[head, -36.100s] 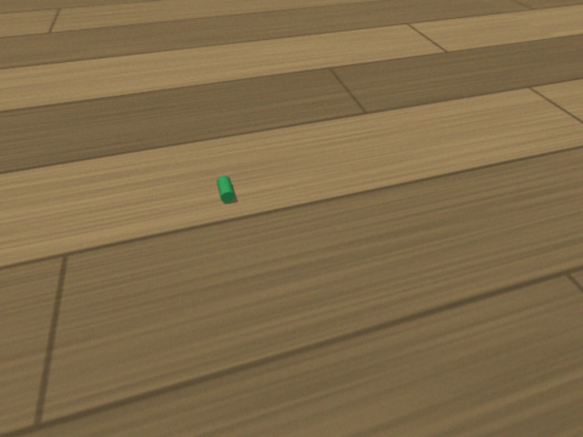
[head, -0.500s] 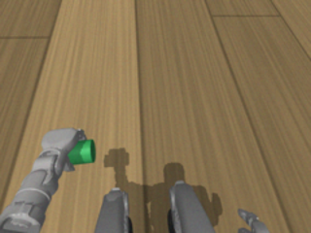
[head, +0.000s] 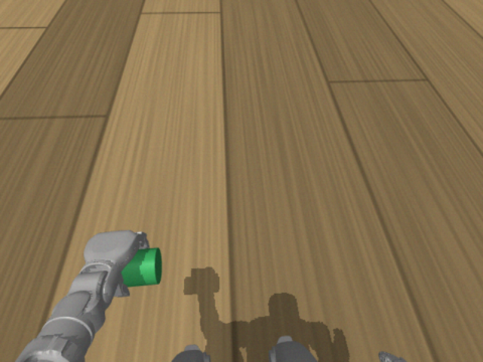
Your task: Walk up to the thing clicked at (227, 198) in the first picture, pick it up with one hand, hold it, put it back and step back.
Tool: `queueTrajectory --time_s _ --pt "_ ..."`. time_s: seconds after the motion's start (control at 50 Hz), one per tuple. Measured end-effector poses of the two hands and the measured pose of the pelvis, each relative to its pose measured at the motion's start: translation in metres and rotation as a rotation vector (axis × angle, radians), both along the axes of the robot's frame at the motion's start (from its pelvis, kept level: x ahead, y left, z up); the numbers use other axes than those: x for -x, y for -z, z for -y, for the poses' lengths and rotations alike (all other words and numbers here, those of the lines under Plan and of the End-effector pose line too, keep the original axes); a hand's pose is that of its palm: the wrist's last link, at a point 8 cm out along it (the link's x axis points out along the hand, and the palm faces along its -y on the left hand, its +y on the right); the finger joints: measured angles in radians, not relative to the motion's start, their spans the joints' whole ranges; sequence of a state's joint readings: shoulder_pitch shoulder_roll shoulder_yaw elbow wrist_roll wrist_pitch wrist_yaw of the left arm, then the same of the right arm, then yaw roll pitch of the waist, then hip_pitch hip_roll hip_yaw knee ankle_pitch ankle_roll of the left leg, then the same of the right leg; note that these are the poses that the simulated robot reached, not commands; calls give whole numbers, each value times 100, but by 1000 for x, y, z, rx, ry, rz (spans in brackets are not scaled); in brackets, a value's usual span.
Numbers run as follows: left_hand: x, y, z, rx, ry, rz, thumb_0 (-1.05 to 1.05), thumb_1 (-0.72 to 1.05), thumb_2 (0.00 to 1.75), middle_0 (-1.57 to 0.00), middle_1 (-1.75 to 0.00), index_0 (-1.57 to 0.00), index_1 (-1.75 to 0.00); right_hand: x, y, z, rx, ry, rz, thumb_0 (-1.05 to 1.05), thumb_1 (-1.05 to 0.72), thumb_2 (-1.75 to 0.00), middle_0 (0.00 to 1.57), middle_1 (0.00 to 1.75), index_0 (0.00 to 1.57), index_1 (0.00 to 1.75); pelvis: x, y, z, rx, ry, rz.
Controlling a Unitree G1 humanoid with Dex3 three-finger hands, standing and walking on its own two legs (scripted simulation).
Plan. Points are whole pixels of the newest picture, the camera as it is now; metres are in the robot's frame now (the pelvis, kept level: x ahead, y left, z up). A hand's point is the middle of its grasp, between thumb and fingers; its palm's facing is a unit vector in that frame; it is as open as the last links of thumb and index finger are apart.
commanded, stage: lift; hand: left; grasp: from above
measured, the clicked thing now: (125, 268) +0.33 +0.22 -0.11
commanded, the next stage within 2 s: hold in 0.18 s
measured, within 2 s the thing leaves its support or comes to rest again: neither
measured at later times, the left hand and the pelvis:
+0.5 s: hand (109, 255) +0.33 +0.22 -0.03, palm faces -0.47 -0.02 -0.88, open 9.8 cm; pelvis +0.03 +0.00 +0.04, yaw +0 degrees
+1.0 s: hand (107, 253) +0.32 +0.22 -0.01, palm faces -0.48 -0.02 -0.88, open 9.8 cm; pelvis +0.03 +0.00 +0.05, yaw +0 degrees
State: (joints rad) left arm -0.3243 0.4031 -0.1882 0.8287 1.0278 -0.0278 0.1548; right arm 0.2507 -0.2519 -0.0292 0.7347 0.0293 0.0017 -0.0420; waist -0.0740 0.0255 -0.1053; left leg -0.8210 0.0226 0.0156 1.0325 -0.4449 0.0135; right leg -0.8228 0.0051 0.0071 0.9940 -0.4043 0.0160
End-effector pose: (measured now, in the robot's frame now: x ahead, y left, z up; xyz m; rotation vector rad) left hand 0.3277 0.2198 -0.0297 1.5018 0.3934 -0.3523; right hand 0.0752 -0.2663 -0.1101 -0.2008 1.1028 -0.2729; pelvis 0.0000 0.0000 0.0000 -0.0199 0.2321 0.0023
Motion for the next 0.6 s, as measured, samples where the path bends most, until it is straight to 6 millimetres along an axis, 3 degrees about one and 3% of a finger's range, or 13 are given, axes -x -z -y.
queueTrajectory --time_s 0.24,0.6 --pt "-2 -29 -2 10 -9 -39 0 1 53 -76 -43 -75 -44 -22 -29 -2 -15 3 35 1 -90 -90 20 30 20 30 -15 -28 -1 -7 4 55" --pt "-15 -64 -5 -8 -4 -17 0 2 52 -75 -43 -75 -45 -46 -48 0 -27 -3 65 1 -90 -89 20 30 20 30 -30 -46 0 -12 5 110"
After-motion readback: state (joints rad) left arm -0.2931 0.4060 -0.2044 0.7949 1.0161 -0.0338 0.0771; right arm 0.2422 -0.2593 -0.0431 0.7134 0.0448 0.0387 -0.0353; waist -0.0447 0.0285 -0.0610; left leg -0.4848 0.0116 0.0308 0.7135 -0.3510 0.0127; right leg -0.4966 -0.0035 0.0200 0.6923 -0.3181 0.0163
